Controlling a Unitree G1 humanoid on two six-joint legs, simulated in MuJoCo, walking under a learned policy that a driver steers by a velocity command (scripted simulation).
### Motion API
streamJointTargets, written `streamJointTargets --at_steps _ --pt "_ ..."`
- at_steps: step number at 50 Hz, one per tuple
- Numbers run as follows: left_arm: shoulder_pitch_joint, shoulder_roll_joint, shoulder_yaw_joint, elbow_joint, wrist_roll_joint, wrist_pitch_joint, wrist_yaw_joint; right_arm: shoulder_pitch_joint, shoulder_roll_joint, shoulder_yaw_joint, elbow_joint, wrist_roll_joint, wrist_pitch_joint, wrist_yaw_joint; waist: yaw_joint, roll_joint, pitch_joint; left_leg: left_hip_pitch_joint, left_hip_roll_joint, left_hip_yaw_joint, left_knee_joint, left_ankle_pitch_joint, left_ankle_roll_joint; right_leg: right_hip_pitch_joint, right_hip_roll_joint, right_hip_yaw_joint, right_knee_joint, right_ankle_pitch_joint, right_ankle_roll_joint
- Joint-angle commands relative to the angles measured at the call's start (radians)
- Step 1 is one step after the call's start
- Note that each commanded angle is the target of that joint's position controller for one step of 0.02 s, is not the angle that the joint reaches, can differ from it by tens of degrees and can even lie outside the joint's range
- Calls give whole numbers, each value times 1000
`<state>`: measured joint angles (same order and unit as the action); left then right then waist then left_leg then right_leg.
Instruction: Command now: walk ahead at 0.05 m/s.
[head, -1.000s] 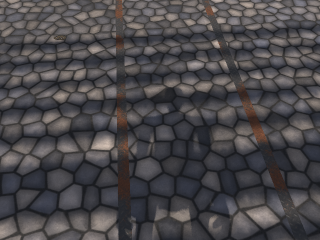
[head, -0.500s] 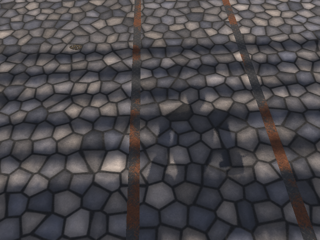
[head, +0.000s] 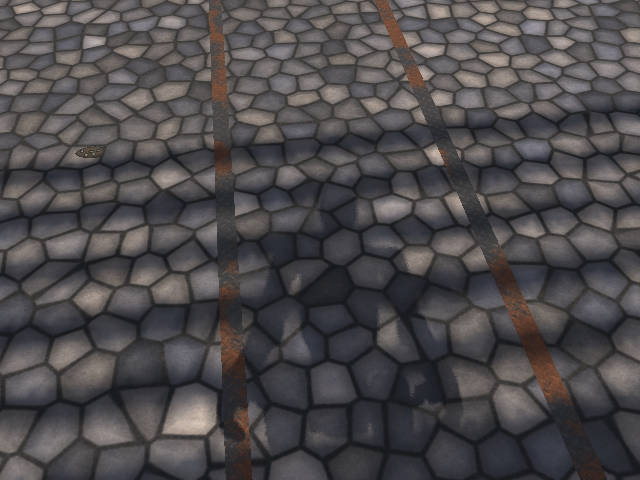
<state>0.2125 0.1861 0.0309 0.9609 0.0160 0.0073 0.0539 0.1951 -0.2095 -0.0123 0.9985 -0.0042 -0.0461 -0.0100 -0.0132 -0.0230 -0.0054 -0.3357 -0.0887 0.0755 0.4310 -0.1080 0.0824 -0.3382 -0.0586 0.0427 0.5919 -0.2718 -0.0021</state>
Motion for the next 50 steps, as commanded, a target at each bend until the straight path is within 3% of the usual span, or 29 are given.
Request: streamJointTargets --at_steps 1,2,3,4,6,9,14,20,35,36,37,38,39,40,41,42,43,44,46,47,48,50 --pt "141 125 26 20 8 3 3 3 -107 -20 -41 14 3 -14 23 2 77 -179 161 -203 -197 -463 1 144 -37 26 -168 -57 -66" --pt "125 144 35 38 -3 -6 0 19 -112 -26 -39 13 9 -22 0 -89 96 -72 108 -126 -144 -372 -17 -1 -25 38 -214 -212 -77" --pt "102 103 27 38 -3 -19 -2 15 -106 -25 -35 4 12 -28 -3 -111 93 19 102 -114 -91 -295 -23 -67 -21 45 -264 -267 -67" --pt "79 87 24 40 -1 -30 -3 24 -91 -23 -31 0 15 -31 -17 -125 78 74 101 -106 -63 -239 -20 -89 -22 48 -286 -257 -51" --pt "53 77 25 40 -7 -48 -5 46 -82 -22 -13 -9 19 -32 -27 -95 54 113 102 -97 -39 -183 -14 -75 -15 42 -277 -192 -32" --pt "92 74 25 58 -15 -57 -5 35 -79 -21 -2 -4 17 -26 -5 -14 44 84 113 -109 -48 -170 -2 -3 1 20 -233 -72 -30" --pt "133 73 22 80 -15 -56 -8 27 -71 -18 13 4 13 -18 11 15 -1 115 113 -104 -16 -18 -1 69 10 0 -185 90 -34" --pt "148 62 17 96 -17 -44 -10 37 -70 -18 32 9 24 -20 12 25 4 139 116 -106 7 69 1 88 21 -15 -168 155 -29" --pt "138 44 16 123 -16 -29 -3 14 -65 -25 57 10 35 -26 12 17 39 148 120 -119 -6 56 0 104 31 -30 -183 124 -18" --pt "175 41 19 142 -21 -27 -2 55 -72 -31 79 15 38 -27 11 26 -9 166 99 -104 -8 -225 14 115 61 -63 -158 -98 -33" --pt "176 58 26 137 -31 -27 -2 86 -104 -45 86 30 38 -26 0 36 31 130 110 -136 -28 -557 38 52 68 -64 -124 -332 -58" --pt "142 70 30 111 -38 -38 -3 123 -129 -55 86 40 27 -24 -20 68 98 107 180 -246 -86 -774 76 -65 52 -44 -75 -467 -79" --pt "82 48 24 74 -46 -58 -7 169 -159 -64 86 47 7 -20 -45 135 137 134 290 -421 -186 -874 130 -164 42 -56 9 -411 -83" --pt "26 14 15 43 -56 -82 -17 175 -186 -75 81 46 -13 -18 -47 215 152 159 409 -601 -304 -860 186 -217 45 -91 129 -215 -82" --pt "-29 43 23 22 -50 -97 -28 166 -180 -78 72 30 -33 -18 -55 189 150 146 476 -701 -350 -768 216 -253 7 -42 266 -164 -91" --pt "-59 61 31 2 -47 -108 -35 140 -160 -72 50 12 -53 -15 -45 141 118 171 496 -716 -352 -686 213 -314 -24 2 402 -189 -101" --pt "-43 61 33 -3 -45 -116 -41 87 -140 -65 21 13 -64 -10 -13 103 74 200 472 -658 -327 -609 183 -349 -52 23 454 -156 -108" --pt "-15 69 38 -1 -45 -122 -43 57 -127 -60 0 24 -65 -8 8 95 38 208 430 -558 -317 -540 143 -336 -64 15 417 -117 -105" --pt "-7 70 45 3 -47 -126 -35 51 -137 -62 -15 38 -55 -12 17 129 12 146 330 -368 -326 -437 85 -208 -38 -54 241 -73 -72" --pt "12 33 33 -12 39 -99 -85 68 -154 -71 4 -28 -32 -2 34 147 5 38 253 -248 -323 -449 77 -40 31 -124 113 -102 -49" --pt "19 20 37 -17 37 -82 -98 65 -166 -78 3 -37 -20 -1 43 173 39 -21 233 -208 -303 -444 87 38 63 -167 36 -110 -29" --pt "139 21 38 11 14 -66 -88 33 -179 -89 -8 -22 -9 1 101 108 64 -161 230 -178 -200 -537 95 242 103 -250 -97 9 -8"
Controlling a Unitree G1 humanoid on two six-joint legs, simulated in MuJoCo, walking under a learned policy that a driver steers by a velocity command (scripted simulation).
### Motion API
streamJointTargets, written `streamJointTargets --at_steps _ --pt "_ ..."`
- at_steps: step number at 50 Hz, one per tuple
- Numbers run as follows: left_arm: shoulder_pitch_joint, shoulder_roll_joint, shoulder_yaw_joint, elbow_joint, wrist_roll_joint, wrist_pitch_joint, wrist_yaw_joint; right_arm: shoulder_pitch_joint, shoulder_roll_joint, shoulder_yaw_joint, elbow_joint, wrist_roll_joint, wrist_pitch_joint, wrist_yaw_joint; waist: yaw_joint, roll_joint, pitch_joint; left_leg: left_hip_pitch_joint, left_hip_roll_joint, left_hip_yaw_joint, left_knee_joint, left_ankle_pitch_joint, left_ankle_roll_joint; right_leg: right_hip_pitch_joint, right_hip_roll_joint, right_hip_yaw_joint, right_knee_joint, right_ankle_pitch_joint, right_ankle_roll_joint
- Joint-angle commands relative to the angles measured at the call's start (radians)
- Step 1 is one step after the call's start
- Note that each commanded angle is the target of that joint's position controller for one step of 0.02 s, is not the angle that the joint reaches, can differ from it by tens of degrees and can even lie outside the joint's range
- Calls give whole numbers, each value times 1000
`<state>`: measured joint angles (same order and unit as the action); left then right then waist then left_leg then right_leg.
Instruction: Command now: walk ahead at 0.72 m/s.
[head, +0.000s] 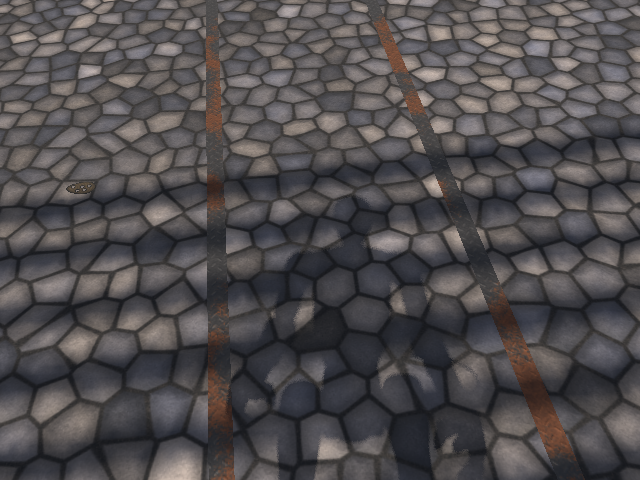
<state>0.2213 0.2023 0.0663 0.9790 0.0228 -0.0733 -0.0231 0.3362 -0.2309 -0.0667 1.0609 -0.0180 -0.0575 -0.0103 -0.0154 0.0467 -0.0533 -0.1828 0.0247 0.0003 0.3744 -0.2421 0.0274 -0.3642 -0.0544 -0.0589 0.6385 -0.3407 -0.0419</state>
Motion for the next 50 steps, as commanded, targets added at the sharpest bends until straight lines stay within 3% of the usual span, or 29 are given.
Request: streamJointTargets --at_steps 1,2,3,4,5,6,7,10,15,21,23,24,25,26,27,28,29,30,31,33,35,39,42,43,44,46,47,49,50 --pt "210 22 7 13 5 12 0 -137 -146 -34 -86 -4 1 2 136 -6 112 -417 97 -89 -51 -428 142 393 101 -146 -160 68 28" --pt "360 63 17 55 11 -4 14 -210 -87 -18 -120 -15 -6 7 208 -135 85 -571 36 -29 218 -364 116 566 14 -8 -215 -30 6" --pt "484 142 22 64 38 -18 24 -309 35 16 -184 -33 -22 9 255 -366 53 -704 -62 2 665 -318 83 567 -241 376 -333 -343 -17" --pt "365 196 24 31 43 -12 31 -264 60 23 -228 -13 -31 26 149 -345 95 -881 -68 -105 798 -173 105 478 -382 793 -551 -657 -120" --pt "232 198 28 -13 25 -14 29 -270 -3 14 -238 -17 -36 41 78 -219 147 -908 29 -113 858 -44 104 407 -410 794 -558 -656 -154" --pt "149 170 23 -44 8 -25 19 -249 -57 2 -225 -27 -38 56 40 -122 118 -844 69 -91 830 51 85 374 -339 648 -521 -513 -135" --pt "133 156 20 -53 1 -34 13 -211 -66 -3 -204 -36 -33 62 22 -96 88 -758 85 -73 790 79 58 337 -273 518 -526 -395 -118" --pt "218 100 7 -18 2 -54 18 -239 -45 -1 -210 -32 1 81 27 -120 128 -716 92 -8 763 158 12 297 -183 332 -580 -194 -123" --pt "315 87 4 0 -6 -63 15 -433 -33 6 -285 -18 16 82 66 -109 189 -713 73 58 529 244 -4 348 -146 181 -632 57 -140" --pt "340 112 5 24 -5 -65 23 -543 -39 17 -346 -9 10 82 70 -125 222 -546 32 137 248 236 82 504 -177 42 -655 493 -131" --pt "327 150 9 35 -1 -57 28 -478 -57 11 -343 -11 9 64 24 -181 158 -376 -44 181 220 135 130 544 -191 -2 -495 1018 -116" --pt "325 179 15 43 9 -47 34 -367 -87 -1 -319 -11 7 53 -31 -209 88 -265 -86 188 231 70 150 573 -200 -15 -335 1237 -107" --pt "305 207 23 43 16 -34 40 -151 -124 -19 -259 -10 2 40 -124 -223 -18 -46 -120 186 213 24 167 525 -195 -32 -94 1301 -97" --pt "261 206 24 28 13 -27 43 78 -172 -41 -190 -22 -6 27 -233 -183 -129 277 -51 98 195 1 187 307 -149 -34 221 1091 -88" --pt "332 50 -9 -17 -23 -30 16 174 -279 -67 -174 -58 -14 16 -162 71 -281 616 258 -350 129 -464 245 -96 -19 -5 619 383 -66" --pt "332 56 -8 -33 -41 -57 3 166 -281 -70 -163 -41 -16 32 -126 185 -361 640 367 -846 -133 -713 270 -281 119 161 800 -105 -81" --pt "181 117 9 -72 -41 -59 13 42 -227 -60 -157 -37 -20 37 -90 91 -143 500 311 -716 -165 -605 219 -399 40 176 846 10 -107" --pt "120 120 6 -88 -33 -64 13 -7 -153 -42 -158 -28 -31 39 -69 -21 -40 333 293 -538 -154 -411 205 -382 -13 150 800 106 -108" --pt "100 97 0 -88 -19 -61 8 -41 -110 -30 -152 -28 -39 39 -30 -68 9 198 247 -425 -171 -286 183 -327 -46 147 743 137 -106" --pt "132 42 -13 -91 18 -28 -14 -41 -44 -4 -122 -15 -51 34 45 -18 59 18 181 -287 -219 -239 151 -244 -87 144 672 154 -81" --pt "70 27 -22 -126 22 -3 -31 -8 -56 0 -104 4 -66 28 63 2 130 -37 160 -219 -276 -188 156 -312 -112 117 630 177 -52" --pt "-183 60 -38 -221 20 -1 -38 96 -58 10 -94 13 -82 35 8 -43 243 -63 78 -53 -345 138 150 -389 -107 9 334 380 -17" --pt "-308 45 -56 -262 1 -10 -49 167 -83 15 -79 27 -94 25 -27 -38 247 -29 80 5 -411 458 125 -222 -40 -78 56 528 -36" --pt "-311 50 -57 -256 -9 -3 -46 182 -92 18 -74 27 -94 23 -35 -25 206 67 72 25 -411 591 112 -201 -5 -97 35 543 -49" --pt "-326 52 -61 -276 -8 -9 -42 194 -120 17 -70 26 -95 18 -22 8 228 124 107 36 -372 743 104 -199 -7 -85 -36 544 -64" --pt "-315 94 -51 -274 2 -13 -26 208 -153 14 -58 14 -84 6 1 28 169 305 133 58 -264 1126 91 -161 73 -120 -79 450 -92" --pt "-255 121 -41 -261 -1 -12 -17 196 -184 7 -60 -2 -71 -5 40 61 108 361 152 55 -165 1245 89 -93 110 -114 -85 369 -101" --pt "124 197 -4 -155 -4 -8 9 132 -226 -8 -66 -29 -40 -23 225 91 -88 340 173 65 283 1275 94 250 132 -63 -112 271 -138" --pt "313 250 21 -107 11 0 28 96 -203 -8 -82 -32 -35 -22 303 71 -179 156 130 67 603 1038 102 495 37 28 -70 114 -164"
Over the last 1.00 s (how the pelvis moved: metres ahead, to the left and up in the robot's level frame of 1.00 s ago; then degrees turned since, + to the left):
0.10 -0.05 0.02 1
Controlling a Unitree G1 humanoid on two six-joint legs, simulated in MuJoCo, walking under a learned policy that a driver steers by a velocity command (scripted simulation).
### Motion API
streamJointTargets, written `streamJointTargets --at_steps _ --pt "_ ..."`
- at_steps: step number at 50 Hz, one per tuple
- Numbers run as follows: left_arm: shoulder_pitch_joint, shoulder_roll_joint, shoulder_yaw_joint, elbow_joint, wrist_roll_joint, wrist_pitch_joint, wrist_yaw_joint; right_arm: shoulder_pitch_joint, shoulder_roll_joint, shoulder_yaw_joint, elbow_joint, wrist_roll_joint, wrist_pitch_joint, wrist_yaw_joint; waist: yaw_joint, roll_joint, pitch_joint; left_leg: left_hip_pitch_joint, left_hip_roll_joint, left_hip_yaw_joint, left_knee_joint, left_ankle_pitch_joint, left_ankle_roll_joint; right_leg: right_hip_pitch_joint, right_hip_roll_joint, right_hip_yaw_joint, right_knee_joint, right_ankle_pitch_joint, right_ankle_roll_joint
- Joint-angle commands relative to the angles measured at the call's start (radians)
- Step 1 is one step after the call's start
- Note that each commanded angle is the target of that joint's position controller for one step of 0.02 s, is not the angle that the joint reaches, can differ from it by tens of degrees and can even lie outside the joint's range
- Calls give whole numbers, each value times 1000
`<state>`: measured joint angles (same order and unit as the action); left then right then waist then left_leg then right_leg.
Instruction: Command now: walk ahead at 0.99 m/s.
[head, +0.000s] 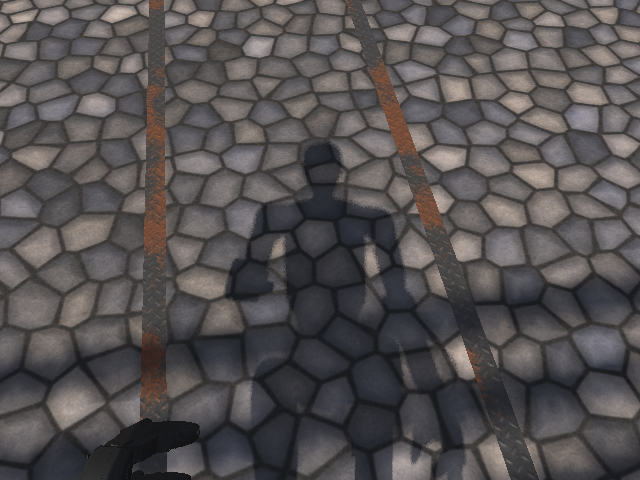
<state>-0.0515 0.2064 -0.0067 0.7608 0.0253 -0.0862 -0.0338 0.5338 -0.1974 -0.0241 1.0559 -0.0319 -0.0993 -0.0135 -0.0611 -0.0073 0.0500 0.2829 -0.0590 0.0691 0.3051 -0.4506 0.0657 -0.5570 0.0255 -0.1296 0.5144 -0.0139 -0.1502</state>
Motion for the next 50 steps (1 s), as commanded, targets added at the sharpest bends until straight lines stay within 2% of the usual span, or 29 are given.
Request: streamJointTargets --at_steps 1,2,3,4,5,6,8,9,11,13,14,17,19,20,21,22,23,24,26,28,30,32,35,37,40,41,42,45,50 --pt "589 339 122 115 46 12 45 29 -36 -12 -118 25 -2 17 190 -213 -380 -771 33 -26 1125 244 31 1010 -361 600 21 -442 -179" --pt "553 273 120 115 19 15 20 -9 -118 -24 -132 55 -26 17 204 -180 -452 -931 -22 -170 1256 34 57 1032 -394 955 -194 -584 -204" --pt "438 222 111 117 15 5 14 -140 -137 -28 -175 56 -29 9 160 -98 -232 -1022 60 -171 1220 147 71 870 -355 784 -244 -531 -165" --pt "397 153 97 125 13 -5 9 -195 -131 -23 -187 42 -30 10 137 23 -139 -1001 96 -161 1152 196 73 711 -330 660 -269 -422 -143" --pt "378 111 85 139 19 -13 11 -220 -106 -19 -190 28 -21 17 98 70 -68 -957 126 -167 1099 208 73 572 -281 553 -295 -356 -105" --pt "381 86 74 159 15 -19 17 -198 -86 -13 -203 8 -4 29 49 36 -48 -900 145 -174 1049 214 60 463 -252 492 -316 -336 -85" --pt "393 76 63 184 -6 -37 24 -206 -48 -1 -209 -11 23 49 10 15 17 -889 177 -152 975 205 24 351 -214 399 -373 -229 -73" --pt "403 99 63 193 -14 -49 23 -236 -51 1 -223 -14 30 51 -1 5 56 -901 187 -127 923 206 1 311 -217 347 -379 8 -79" --pt "432 113 59 208 -20 -62 14 -344 -66 6 -267 -16 27 49 6 10 96 -887 165 -45 731 297 -25 281 -152 183 -360 509 -53" --pt "436 110 54 214 -31 -64 10 -417 -43 24 -284 -4 11 57 32 -13 81 -745 110 40 443 484 -25 244 -59 71 -340 601 1" --pt "444 129 54 195 -52 -63 32 -508 -51 15 -295 64 -16 42 86 -29 35 -742 80 14 365 560 -31 297 -76 99 -308 565 7" --pt "537 199 63 229 -49 -44 60 -589 -98 6 -340 50 -37 49 103 -75 -14 -716 25 -2 163 747 -3 471 -135 146 -272 517 41" --pt "519 196 64 228 -33 -23 69 -482 -155 -20 -313 35 -37 52 38 -115 -91 -585 -19 -13 159 746 20 542 -142 157 -153 602 74" --pt "468 199 64 214 -26 -10 68 -349 -185 -37 -271 33 -38 50 -41 -124 -151 -454 -31 -16 160 751 31 543 -130 144 -19 654 91" --pt "406 197 60 194 -25 -1 63 -197 -204 -48 -217 23 -34 43 -127 -119 -206 -311 30 -53 125 860 56 500 -100 125 191 584 120" --pt "461 122 41 176 -2 1 55 -102 -273 -53 -183 -12 -25 35 -102 109 -334 -45 262 -243 263 1369 145 286 15 89 625 -27 162" --pt "753 -13 3 242 -34 -2 32 -107 -220 -22 -180 -39 -27 48 15 292 -575 220 513 -643 281 1539 386 59 122 306 950 -693 190" --pt "746 94 23 266 -49 -4 23 -175 -182 -25 -204 -8 -14 55 -12 142 -591 122 467 -637 206 1320 377 49 61 384 987 -643 177" --pt "478 166 51 187 -45 16 42 -409 -123 -5 -241 40 4 49 48 -47 -250 -291 360 -440 72 889 274 -4 -41 250 838 -524 192" --pt "440 142 59 169 -27 51 64 -440 -122 2 -229 11 6 46 91 -12 -155 -562 296 -353 -1 837 231 126 -84 224 716 -442 199" --pt "464 76 48 168 -25 64 75 -446 -129 0 -209 -8 7 47 122 54 -150 -666 247 -253 -20 909 212 217 -95 203 551 -427 202" --pt "429 66 44 158 -23 68 86 -436 -140 -6 -195 -11 6 38 120 83 -194 -655 234 -207 -10 949 204 257 -97 190 390 -389 203" --pt "354 101 53 149 -26 89 91 -423 -172 -17 -184 5 28 21 93 93 -222 -655 235 -227 -56 544 179 310 -97 185 259 -264 194" --pt "299 112 58 141 -26 99 92 -435 -173 -18 -182 13 44 12 84 104 -162 -700 222 -252 -94 197 153 323 -88 175 177 -231 183" --pt "273 110 61 146 -5 92 89 -402 -132 -5 -162 27 58 4 91 83 -88 -733 178 -259 -74 -46 74 384 -82 163 -28 -170 148" --pt "279 131 63 144 2 87 89 -369 -121 -1 -151 24 56 4 83 55 -81 -742 156 -249 -39 -61 39 408 -131 207 -66 -146 126" --pt "261 200 80 151 -8 86 89 -317 -133 -10 -146 26 56 3 30 -33 -56 -741 96 -190 -22 -23 11 361 -138 213 -55 -231 98" --pt "254 118 66 178 -9 64 79 -358 -122 -12 -145 23 67 -9 40 -82 -42 -576 71 -122 78 131 -3 200 -111 209 -127 -352 123" --pt "267 123 66 199 -21 40 76 -350 -122 -16 -123 23 69 -5 46 -48 -89 -521 73 -108 143 330 8 262 -101 199 -86 -161 127"
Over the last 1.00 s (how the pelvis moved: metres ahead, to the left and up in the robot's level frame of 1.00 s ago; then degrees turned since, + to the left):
0.74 0.00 -0.04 1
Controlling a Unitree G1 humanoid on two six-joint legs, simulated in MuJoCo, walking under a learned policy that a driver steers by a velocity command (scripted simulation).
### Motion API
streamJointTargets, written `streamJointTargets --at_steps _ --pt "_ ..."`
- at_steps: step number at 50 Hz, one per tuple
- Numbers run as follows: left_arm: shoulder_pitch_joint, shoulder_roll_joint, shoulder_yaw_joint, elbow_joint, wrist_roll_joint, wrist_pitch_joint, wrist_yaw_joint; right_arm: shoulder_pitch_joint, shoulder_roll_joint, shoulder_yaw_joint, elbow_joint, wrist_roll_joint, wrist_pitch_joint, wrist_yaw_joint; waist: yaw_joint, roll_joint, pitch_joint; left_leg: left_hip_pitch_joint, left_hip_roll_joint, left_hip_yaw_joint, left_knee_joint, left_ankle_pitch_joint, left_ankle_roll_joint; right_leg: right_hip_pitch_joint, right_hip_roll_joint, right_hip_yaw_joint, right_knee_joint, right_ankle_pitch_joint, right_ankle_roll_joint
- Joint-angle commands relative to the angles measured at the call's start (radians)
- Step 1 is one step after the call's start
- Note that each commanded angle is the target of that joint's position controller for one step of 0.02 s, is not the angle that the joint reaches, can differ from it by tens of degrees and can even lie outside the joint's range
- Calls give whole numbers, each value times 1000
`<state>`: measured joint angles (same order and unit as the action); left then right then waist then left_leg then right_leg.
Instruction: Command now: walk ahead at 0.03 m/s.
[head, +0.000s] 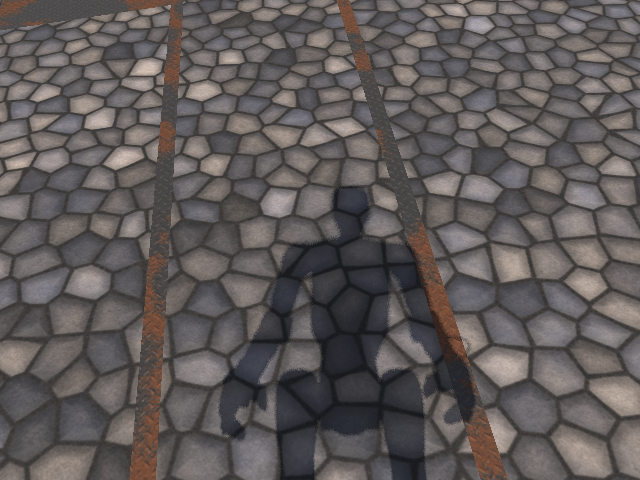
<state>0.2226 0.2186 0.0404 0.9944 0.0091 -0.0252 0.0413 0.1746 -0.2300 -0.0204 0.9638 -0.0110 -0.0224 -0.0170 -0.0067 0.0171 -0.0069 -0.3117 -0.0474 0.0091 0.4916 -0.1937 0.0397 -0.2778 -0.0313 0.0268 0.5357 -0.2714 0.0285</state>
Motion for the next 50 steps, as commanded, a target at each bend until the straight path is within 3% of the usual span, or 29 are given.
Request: streamJointTargets --at_steps 1,13,35,36,37,38,39,41,42,43,44,46,47,48,49,50 --pt "1 112 19 -29 -6 -21 1 5 -89 -20 -28 4 -7 -1 -4 -62 -39 80 63 -48 -36 103 34 -7 -41 39 -98 125 -54" --pt "36 89 13 16 -8 -6 2 -4 -86 -28 20 13 18 -13 7 -21 -22 114 72 -56 -5 200 26 28 -15 14 -67 217 -60" --pt "57 56 7 70 -5 5 5 2 -64 -30 97 13 22 -23 6 -19 37 107 71 -56 -53 76 7 28 6 -4 -120 85 -52" --pt "97 57 10 89 -11 8 6 41 -63 -32 118 17 24 -23 8 -21 -5 115 45 -32 -44 -182 18 40 26 -22 -117 -146 -68" --pt "106 84 20 85 -22 8 6 60 -89 -43 121 30 23 -23 6 -29 37 61 37 -36 -35 -468 36 -4 23 -2 -116 -408 -97" --pt "113 101 25 72 -30 0 5 53 -104 -48 107 37 12 -20 12 -26 102 -18 64 -78 -42 -625 57 -54 -11 52 -135 -574 -128" --pt "118 88 21 55 -36 -19 4 14 -101 -47 79 46 -11 -15 26 -22 139 -86 98 -122 -47 -621 70 -34 -48 92 -157 -561 -149" --pt "182 148 43 64 -39 -56 -2 -108 -48 -38 14 50 -55 -4 70 -127 163 -230 76 -20 72 -319 23 79 -193 299 -310 -534 -219" --pt "175 175 56 64 -37 -67 -6 -131 -10 -30 -3 51 -71 7 63 -220 150 -247 66 30 210 -148 18 103 -301 449 -393 -533 -268" --pt "154 152 52 46 -33 -74 -9 -127 -31 -35 -8 46 -77 15 53 -194 139 -241 96 1 297 -153 33 72 -335 489 -413 -500 -277" --pt "122 134 48 21 -30 -81 -14 -102 -40 -37 -10 49 -83 17 31 -168 128 -252 108 -12 341 -203 49 76 -331 467 -414 -456 -262" --pt "54 144 47 -22 -51 -81 -23 -45 -39 -36 -3 57 -93 17 -11 -161 122 -146 113 16 183 -233 69 32 -266 326 -409 -367 -210" --pt "46 160 57 -9 26 -54 -42 18 -27 -35 -7 -34 -69 48 -35 -162 84 39 38 104 60 -214 53 -32 -166 205 -377 -379 -203" --pt "3 163 66 -14 33 -40 -46 137 -16 -43 31 -33 -58 50 -98 -130 93 224 -10 180 -35 -86 33 -132 -107 126 -288 -368 -194" --pt "-19 153 66 -27 29 -40 -45 274 -42 -57 73 -25 -55 40 -148 -50 56 443 -20 172 -44 -89 22 -268 -61 71 -147 -306 -186" --pt "-79 99 51 -59 29 -51 -48 452 -112 -78 111 -37 -68 26 -238 164 2 640 179 -123 -171 -311 54 -454 24 -43 245 -177 -158"
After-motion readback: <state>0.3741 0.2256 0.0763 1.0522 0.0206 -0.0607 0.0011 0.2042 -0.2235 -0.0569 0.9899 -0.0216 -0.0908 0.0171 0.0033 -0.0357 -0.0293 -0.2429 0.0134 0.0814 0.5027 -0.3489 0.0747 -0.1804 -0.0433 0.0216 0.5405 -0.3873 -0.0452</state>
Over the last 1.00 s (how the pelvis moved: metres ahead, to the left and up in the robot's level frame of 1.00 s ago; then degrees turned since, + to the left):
0.54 -0.02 0.03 -1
